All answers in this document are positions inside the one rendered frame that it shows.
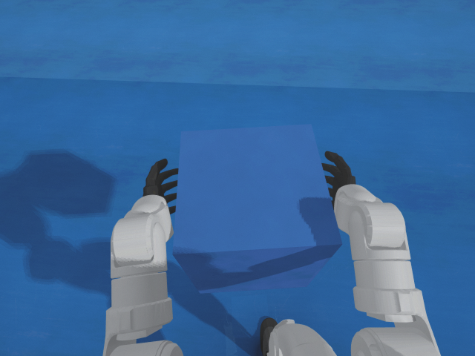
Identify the carton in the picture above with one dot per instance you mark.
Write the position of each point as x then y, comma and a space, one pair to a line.
253, 209

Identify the right robot shin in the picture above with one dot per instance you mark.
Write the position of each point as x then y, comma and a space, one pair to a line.
276, 327

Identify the robot right upper arm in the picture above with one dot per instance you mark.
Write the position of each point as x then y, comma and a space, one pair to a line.
392, 341

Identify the left robot hand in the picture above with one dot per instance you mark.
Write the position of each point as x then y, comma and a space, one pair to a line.
155, 179

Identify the robot left upper arm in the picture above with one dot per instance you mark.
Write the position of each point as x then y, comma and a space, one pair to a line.
156, 348

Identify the left robot forearm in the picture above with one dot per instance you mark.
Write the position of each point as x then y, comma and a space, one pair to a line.
140, 304

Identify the robot right thigh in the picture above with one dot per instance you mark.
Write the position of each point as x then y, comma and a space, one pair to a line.
294, 339

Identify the right robot hand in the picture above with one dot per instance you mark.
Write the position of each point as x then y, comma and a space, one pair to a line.
342, 173

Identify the right robot forearm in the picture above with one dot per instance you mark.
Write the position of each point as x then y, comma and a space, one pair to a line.
385, 287

